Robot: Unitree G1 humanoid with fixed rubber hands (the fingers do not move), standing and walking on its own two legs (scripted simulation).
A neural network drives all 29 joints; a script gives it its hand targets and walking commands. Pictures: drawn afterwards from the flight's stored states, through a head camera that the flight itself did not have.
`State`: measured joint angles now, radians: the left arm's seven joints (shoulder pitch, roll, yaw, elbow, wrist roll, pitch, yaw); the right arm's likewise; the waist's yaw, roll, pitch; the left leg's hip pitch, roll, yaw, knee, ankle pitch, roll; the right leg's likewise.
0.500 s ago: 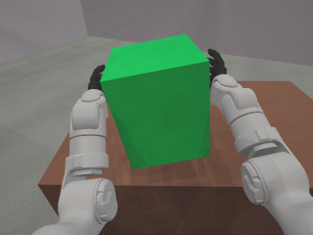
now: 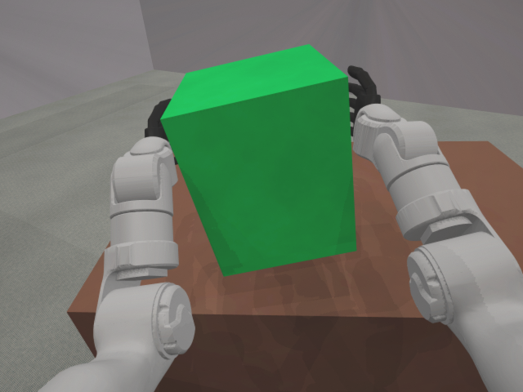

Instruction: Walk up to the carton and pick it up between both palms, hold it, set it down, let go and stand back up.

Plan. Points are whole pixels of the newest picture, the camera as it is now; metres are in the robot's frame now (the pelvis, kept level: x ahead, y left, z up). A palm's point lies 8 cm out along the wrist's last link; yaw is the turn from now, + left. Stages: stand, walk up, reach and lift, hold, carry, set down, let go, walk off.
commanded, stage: hold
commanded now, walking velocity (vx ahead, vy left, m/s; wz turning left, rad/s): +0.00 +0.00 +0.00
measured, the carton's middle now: (267, 157) +0.39 -0.01 +0.25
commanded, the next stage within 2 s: none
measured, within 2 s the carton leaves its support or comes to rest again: neither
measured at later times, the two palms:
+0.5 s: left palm (153, 139) +0.37 +0.15 +0.30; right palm (367, 105) +0.37 -0.15 +0.33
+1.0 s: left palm (155, 139) +0.38 +0.14 +0.29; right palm (366, 105) +0.38 -0.15 +0.33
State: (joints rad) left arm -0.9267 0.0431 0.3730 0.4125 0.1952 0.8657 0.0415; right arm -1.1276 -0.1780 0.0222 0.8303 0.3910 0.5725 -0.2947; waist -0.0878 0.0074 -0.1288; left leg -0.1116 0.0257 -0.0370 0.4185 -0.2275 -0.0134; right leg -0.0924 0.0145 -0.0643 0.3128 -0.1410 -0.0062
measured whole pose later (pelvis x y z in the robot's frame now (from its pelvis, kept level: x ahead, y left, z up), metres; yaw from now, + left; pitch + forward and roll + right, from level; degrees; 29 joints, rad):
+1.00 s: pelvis +0.00 -0.01 +0.00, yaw +1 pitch -3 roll -1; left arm -0.99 0.07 0.39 0.47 0.19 0.91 0.02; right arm -1.20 -0.20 0.05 0.87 0.43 0.66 -0.33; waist -0.08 0.01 -0.18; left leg -0.15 0.02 -0.07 0.42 -0.22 -0.02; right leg -0.13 0.03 -0.05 0.32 -0.15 -0.02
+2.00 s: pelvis +0.00 -0.01 +0.00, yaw +1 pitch -3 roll -1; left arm -1.00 0.08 0.39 0.47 0.19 0.91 0.02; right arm -1.20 -0.20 0.04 0.86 0.44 0.68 -0.34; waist -0.08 0.01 -0.18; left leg -0.14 0.02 -0.09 0.41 -0.22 -0.02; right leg -0.12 0.04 -0.03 0.31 -0.15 -0.02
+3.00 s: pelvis +0.01 -0.01 +0.00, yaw +1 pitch -2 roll -2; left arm -0.99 0.06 0.39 0.45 0.19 0.91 0.03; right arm -1.19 -0.21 0.05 0.85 0.46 0.69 -0.34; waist -0.08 0.02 -0.19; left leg -0.15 0.01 -0.09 0.42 -0.23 -0.02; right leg -0.12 0.04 -0.01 0.31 -0.15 -0.01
